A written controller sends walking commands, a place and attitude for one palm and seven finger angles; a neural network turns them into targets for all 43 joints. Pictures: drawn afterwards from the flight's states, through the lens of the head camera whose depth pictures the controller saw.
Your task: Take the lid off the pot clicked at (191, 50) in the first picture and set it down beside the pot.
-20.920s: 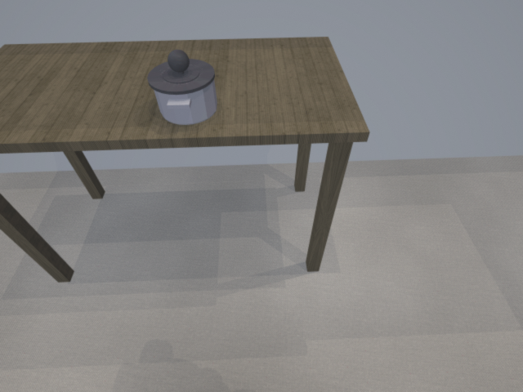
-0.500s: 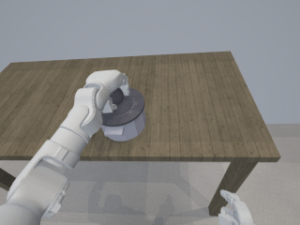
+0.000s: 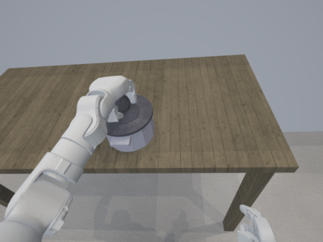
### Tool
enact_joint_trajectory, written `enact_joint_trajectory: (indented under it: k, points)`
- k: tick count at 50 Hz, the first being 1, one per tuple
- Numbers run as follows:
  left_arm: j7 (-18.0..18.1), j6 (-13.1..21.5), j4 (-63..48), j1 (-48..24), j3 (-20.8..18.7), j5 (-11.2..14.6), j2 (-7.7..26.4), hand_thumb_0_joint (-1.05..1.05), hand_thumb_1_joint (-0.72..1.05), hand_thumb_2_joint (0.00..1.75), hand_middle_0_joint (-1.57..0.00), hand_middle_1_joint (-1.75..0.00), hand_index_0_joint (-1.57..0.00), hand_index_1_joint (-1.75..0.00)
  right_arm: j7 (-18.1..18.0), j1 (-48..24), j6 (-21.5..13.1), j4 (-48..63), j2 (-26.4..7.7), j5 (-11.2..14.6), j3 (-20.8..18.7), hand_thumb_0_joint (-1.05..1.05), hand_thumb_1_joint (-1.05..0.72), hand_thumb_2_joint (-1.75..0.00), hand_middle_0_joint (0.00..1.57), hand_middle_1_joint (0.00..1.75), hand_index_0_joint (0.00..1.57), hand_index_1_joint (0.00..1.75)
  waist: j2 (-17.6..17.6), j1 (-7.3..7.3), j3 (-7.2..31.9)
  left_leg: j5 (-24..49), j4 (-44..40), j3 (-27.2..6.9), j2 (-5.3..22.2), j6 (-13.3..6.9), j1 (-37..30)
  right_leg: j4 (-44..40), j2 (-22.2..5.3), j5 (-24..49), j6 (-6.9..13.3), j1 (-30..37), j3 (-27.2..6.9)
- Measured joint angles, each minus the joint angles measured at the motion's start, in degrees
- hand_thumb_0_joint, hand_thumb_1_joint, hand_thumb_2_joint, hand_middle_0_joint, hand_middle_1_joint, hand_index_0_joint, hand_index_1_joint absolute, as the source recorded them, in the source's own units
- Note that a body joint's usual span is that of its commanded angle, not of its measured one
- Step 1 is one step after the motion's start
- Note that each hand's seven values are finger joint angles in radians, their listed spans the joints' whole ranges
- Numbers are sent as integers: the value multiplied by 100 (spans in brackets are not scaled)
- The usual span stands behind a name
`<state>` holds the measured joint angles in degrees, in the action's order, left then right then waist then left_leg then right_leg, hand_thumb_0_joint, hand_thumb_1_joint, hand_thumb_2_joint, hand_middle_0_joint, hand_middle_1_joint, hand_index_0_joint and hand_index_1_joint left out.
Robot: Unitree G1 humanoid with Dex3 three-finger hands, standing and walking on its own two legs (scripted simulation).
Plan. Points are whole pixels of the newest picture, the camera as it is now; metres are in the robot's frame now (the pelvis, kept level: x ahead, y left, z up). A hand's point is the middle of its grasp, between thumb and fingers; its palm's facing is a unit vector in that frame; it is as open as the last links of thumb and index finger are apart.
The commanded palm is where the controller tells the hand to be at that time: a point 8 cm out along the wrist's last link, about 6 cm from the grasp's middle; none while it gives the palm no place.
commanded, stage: lift the lid straight up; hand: left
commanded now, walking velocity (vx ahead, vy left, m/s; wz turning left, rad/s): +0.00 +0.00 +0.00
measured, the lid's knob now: (121, 103) +0.44 +0.12 +0.13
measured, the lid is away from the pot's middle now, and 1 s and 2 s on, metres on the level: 0.01 0.02 0.02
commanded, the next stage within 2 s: move the lid sideways beside the pot in 1.98 s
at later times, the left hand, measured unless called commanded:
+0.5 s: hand (110, 98) +0.41 +0.14 +0.17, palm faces -0.21 -0.04 -0.98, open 7.9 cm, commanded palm +0.39 +0.14 +0.25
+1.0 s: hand (112, 81) +0.43 +0.12 +0.21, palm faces -0.12 -0.03 -0.99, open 8.0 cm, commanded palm +0.40 +0.14 +0.29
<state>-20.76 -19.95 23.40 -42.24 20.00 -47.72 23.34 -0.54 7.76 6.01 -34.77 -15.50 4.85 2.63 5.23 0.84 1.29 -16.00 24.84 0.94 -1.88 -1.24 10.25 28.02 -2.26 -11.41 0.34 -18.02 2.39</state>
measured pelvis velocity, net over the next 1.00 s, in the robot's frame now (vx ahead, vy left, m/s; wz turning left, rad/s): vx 0.00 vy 0.00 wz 0.01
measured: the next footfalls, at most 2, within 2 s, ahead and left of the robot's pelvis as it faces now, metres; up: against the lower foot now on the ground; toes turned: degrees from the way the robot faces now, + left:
none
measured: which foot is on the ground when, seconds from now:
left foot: down 0.00-1.00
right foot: down 0.00-1.00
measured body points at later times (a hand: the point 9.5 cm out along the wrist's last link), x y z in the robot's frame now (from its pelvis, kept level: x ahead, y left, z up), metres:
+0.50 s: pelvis +0.00 +0.00 +0.00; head +0.01 -0.04 +0.45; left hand +0.42 +0.14 +0.23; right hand +0.19 -0.22 -0.11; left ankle -0.03 +0.11 -0.74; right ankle +0.03 -0.12 -0.74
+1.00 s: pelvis +0.00 +0.00 +0.00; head +0.01 -0.04 +0.45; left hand +0.43 +0.12 +0.27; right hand +0.19 -0.22 -0.11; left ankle -0.03 +0.11 -0.74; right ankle +0.03 -0.12 -0.74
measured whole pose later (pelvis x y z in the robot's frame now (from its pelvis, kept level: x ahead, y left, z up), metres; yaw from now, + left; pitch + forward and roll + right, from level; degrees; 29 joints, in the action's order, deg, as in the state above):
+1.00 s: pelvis +0.00 +0.00 +0.00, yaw +0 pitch +2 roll +1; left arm -24.2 -21.1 20.8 -51.2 20.3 -47.3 25.8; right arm -0.4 7.2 4.8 -34.9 -15.5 4.9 3.5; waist 5.7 0.1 1.4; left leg -15.3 23.6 0.7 -2.3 -1.5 9.9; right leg 27.0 -2.7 -10.9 0.0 -17.6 2.5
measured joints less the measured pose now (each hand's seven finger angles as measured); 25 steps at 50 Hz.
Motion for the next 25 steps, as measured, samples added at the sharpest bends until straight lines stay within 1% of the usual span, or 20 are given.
enact_joint_trajectory:
  k: [8,11,22,25]
  points:
    - [-70,6,-150,24,33,42,76,2,11,98,-77,-83,-71,-81,-21,-32,-76,-10,17,-19,4,1,-91,-90,20,30,20,30,19,-12,-16,7,-29,-12,-2,-4,-38,-29,-2,3,-2,42,10]
    - [-112,4,-227,31,-17,77,118,2,11,98,-78,-83,-71,-81,-16,-43,-106,-23,18,-26,13,1,-91,-90,20,30,20,30,31,-20,-16,10,-42,-13,-1,-6,-58,-48,0,9,-5,65,12]
    - [-264,-53,-232,-249,59,79,242,1,10,98,-78,-84,-72,-81,-29,-59,-181,-35,18,-9,34,1,-91,-90,20,30,20,30,14,-69,-35,34,-57,-48,-29,-20,-46,-71,-33,23,-20,74,42]
    - [-291,-57,-260,-347,114,84,227,1,10,98,-78,-84,-72,-81,-8,-48,-203,-49,13,-8,27,1,-91,-90,20,30,20,30,25,-81,-19,37,-62,-65,-43,-27,-50,-79,-48,20,-26,87,57]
